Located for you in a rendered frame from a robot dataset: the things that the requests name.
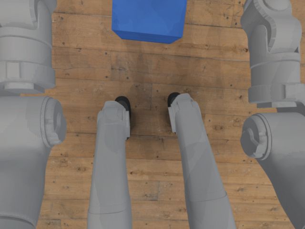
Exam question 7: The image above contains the robot left forearm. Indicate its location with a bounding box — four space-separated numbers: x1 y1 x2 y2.
0 0 57 96

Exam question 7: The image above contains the carton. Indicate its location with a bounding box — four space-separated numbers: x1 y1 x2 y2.
112 0 187 44

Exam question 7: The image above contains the robot right shin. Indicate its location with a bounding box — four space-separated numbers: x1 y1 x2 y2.
172 94 201 114

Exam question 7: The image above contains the robot left foot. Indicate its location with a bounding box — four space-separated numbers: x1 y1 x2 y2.
115 96 131 139

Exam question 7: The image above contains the robot right forearm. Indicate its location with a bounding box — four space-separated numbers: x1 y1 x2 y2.
240 0 305 117

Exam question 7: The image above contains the robot left upper arm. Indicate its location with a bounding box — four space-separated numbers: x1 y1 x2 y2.
0 96 67 229

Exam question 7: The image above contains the robot right upper arm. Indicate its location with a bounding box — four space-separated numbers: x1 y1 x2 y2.
240 112 305 229

